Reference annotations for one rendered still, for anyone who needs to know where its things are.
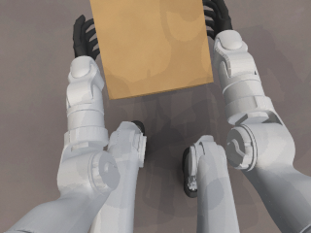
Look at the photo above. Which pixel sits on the right robot upper arm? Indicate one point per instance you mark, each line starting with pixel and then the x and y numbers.
pixel 264 152

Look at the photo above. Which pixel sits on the left robot foot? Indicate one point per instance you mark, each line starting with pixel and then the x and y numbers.
pixel 140 125

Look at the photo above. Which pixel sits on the left robot forearm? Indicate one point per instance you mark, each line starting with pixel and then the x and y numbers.
pixel 86 130

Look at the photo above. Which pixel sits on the robot left hand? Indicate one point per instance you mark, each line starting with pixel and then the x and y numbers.
pixel 82 46

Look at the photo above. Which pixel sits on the right robot forearm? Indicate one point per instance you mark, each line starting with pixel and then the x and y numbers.
pixel 241 86

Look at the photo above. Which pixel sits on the carton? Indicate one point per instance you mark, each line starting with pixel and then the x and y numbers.
pixel 151 46

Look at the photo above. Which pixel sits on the right robot thigh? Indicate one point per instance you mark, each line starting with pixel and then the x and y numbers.
pixel 216 211

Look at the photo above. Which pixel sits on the left robot upper arm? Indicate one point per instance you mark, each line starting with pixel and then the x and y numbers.
pixel 84 182

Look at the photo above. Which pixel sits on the robot right hand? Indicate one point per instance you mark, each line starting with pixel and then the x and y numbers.
pixel 221 20

